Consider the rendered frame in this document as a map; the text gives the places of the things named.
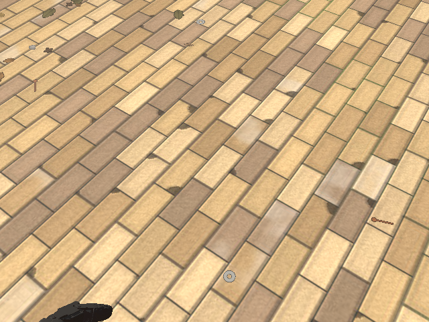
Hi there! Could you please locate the robot left hand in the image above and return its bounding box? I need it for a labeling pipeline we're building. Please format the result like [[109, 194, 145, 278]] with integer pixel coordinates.
[[39, 301, 113, 322]]

